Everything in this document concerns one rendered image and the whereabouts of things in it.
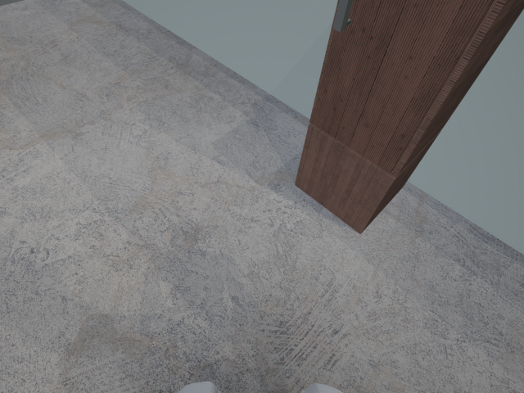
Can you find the cupboard door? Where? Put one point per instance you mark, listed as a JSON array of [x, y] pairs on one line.
[[385, 70]]

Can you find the handle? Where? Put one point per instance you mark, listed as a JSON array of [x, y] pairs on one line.
[[343, 12]]

